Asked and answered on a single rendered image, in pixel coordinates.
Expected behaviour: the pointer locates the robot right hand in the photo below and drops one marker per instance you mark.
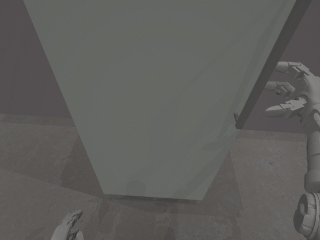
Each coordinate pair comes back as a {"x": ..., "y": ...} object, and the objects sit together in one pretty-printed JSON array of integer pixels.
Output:
[{"x": 308, "y": 91}]

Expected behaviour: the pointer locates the robot right forearm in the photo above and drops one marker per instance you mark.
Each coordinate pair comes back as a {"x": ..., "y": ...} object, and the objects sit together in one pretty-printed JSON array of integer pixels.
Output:
[{"x": 310, "y": 121}]

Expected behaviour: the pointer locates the handle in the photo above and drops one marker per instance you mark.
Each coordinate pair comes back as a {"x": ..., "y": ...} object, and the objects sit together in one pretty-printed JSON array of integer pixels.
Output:
[{"x": 289, "y": 28}]

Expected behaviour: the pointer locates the robot right upper arm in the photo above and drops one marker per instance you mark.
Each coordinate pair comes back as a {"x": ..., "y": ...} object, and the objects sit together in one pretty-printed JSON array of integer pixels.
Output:
[{"x": 306, "y": 218}]

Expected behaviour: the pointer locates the fridge door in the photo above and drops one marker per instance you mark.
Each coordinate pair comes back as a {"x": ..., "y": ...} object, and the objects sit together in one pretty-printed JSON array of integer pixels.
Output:
[{"x": 152, "y": 85}]

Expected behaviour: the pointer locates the robot left hand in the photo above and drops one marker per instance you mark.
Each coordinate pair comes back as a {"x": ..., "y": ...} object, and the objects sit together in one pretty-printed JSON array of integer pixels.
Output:
[{"x": 64, "y": 232}]

